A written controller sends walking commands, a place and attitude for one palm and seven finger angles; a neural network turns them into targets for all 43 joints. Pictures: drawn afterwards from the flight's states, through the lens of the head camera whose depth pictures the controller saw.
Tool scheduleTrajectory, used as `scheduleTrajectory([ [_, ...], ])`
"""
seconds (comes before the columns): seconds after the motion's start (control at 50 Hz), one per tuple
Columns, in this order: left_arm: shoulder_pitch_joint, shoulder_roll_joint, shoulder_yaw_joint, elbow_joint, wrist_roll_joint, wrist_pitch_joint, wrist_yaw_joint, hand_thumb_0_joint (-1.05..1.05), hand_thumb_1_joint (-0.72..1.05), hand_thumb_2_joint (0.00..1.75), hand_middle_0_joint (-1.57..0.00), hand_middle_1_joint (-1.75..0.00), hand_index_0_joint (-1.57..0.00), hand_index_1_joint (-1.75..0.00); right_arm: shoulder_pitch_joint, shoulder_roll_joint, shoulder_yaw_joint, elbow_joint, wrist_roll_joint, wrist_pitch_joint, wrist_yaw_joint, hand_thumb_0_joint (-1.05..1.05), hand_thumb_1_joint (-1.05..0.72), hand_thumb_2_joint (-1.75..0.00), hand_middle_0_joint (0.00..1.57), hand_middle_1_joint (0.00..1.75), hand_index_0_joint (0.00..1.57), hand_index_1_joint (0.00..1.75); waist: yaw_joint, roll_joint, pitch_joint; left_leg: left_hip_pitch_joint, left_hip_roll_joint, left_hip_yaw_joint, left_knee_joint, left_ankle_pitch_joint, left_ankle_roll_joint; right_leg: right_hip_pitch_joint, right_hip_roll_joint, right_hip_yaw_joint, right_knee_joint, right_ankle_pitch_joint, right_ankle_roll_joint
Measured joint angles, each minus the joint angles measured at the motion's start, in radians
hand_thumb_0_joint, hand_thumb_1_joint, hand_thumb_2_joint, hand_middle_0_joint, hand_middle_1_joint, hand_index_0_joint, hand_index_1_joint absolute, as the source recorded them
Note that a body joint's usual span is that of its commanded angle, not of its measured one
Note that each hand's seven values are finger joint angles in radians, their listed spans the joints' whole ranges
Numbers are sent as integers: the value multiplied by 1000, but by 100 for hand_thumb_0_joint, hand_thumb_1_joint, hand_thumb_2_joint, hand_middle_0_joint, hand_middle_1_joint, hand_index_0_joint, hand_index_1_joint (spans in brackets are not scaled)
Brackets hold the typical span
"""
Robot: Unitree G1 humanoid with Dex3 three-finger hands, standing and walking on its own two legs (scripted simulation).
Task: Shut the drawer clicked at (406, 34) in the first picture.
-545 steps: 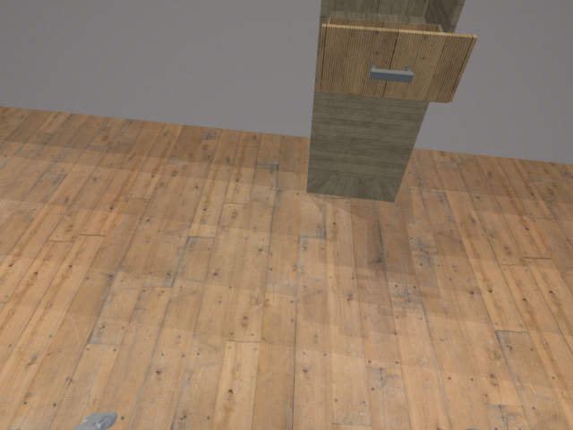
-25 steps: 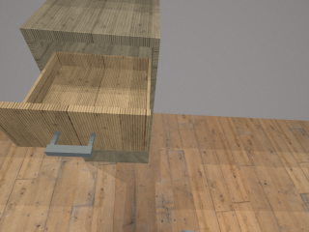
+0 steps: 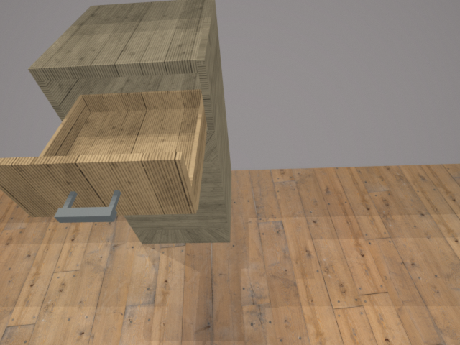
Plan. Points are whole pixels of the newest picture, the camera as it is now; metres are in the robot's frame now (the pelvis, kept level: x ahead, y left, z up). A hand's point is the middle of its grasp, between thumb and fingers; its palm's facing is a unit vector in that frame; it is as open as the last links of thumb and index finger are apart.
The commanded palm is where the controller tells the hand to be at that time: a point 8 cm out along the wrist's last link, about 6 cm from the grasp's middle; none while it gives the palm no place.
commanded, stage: come to a stop and stand still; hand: left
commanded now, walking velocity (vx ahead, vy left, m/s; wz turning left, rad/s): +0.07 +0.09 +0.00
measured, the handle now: (90, 205) +0.35 +0.32 +0.03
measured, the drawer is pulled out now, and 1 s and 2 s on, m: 0.30 0.30 0.30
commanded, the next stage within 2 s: look again from close up in 0.70 s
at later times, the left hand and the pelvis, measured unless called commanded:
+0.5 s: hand out of the picture +0.02 +0.24 -0.18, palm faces +0.03 -0.98 -0.20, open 7.4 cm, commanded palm none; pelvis +0.01 +0.06 -0.01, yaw -1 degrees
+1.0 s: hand out of the picture +0.04 +0.26 -0.18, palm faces -0.01 -0.97 -0.26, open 7.4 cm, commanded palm none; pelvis +0.01 +0.06 -0.01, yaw -1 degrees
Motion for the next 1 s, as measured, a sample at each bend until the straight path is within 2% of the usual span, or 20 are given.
scheduleTrajectory([
  [0.12,31,11,7,20,9,0,-3,0,91,90,-20,-30,-20,-30,-14,-1,7,-4,9,-9,-7,1,-91,-90,20,30,20,30,28,-25,11,88,1,8,-209,-82,8,-12,-12,1,-16,18,18],
  [0.18,44,23,11,44,5,13,-5,0,90,90,-20,-30,-20,-30,-30,9,17,-18,16,-36,-15,1,-91,-90,20,30,20,30,31,-39,11,167,-3,23,-401,-8,18,-30,-13,6,15,8,39],
  [0.22,51,29,10,59,-5,26,-6,0,90,90,-20,-30,-20,-30,-33,15,22,-26,16,-59,-22,1,-91,-90,20,30,20,30,21,-31,2,209,5,9,-496,7,16,-63,-3,2,84,-33,51],
  [0.26,45,48,12,79,-7,41,-4,0,90,90,-20,-30,-20,-30,-41,49,33,-22,13,-60,-28,1,-91,-90,20,30,20,30,18,-66,2,211,-13,18,-476,5,30,-84,-6,24,163,-147,43],
  [0.32,35,58,7,93,-5,43,-5,0,91,90,-20,-30,-20,-30,-42,82,49,-12,8,-65,-45,1,-92,-90,20,30,20,30,13,-79,-6,239,-22,25,-507,26,50,-93,7,19,249,-192,38],
  [0.38,14,49,-3,94,-9,28,-8,0,91,90,-20,-30,-19,-30,-45,82,54,5,10,-71,-55,1,-94,-90,21,30,20,30,10,-73,-3,256,-37,29,-524,31,58,-60,15,14,216,-167,38],
  [0.42,3,45,-10,91,-11,12,-8,0,91,90,-20,-30,-19,-30,-46,83,58,14,14,-76,-56,1,-95,-90,21,30,20,30,10,-78,1,257,-53,39,-510,19,59,-12,14,19,113,-63,35],
  [0.46,-14,24,-18,102,-12,0,-3,0,91,90,-20,-30,-19,-30,-55,71,55,28,20,-77,-58,1,-95,-90,21,30,20,30,6,-47,10,259,-43,42,-488,1,58,12,27,20,85,-66,23],
  [0.52,-27,8,-30,110,-12,-6,3,0,92,90,-20,-30,-19,-30,-53,60,52,40,22,-78,-57,1,-95,-90,21,30,20,30,-13,-9,7,274,-29,39,-504,23,58,32,40,14,59,-71,25],
  [0.72,-59,28,-33,112,-20,-6,8,0,93,90,-20,-30,-20,-30,-7,91,74,90,20,-86,-51,1,-92,-90,20,30,20,30,-25,-28,11,307,-22,41,-562,31,52,65,50,14,-4,-40,22],
  [0.8,-54,26,-33,117,-21,-5,9,0,93,90,-20,-30,-20,-30,10,100,76,103,21,-86,-52,1,-91,-90,20,30,20,30,-26,-28,15,313,-20,41,-570,36,50,72,53,13,-14,-34,20],
  [0.86,-33,43,-43,76,-16,-8,2,0,92,90,-20,-30,-20,-30,23,98,68,55,10,-83,-41,1,-91,-90,21,30,20,30,-35,-39,20,278,-27,40,-533,26,52,29,43,14,43,-55,17],
  [1.0,-5,70,-35,46,-11,-15,2,0,91,90,-20,-30,-20,-30,3,39,41,4,12,-83,-44,1,-91,-90,21,30,20,30,-39,-14,-17,227,-12,32,-420,-32,49,0,52,7,110,-90,12],
])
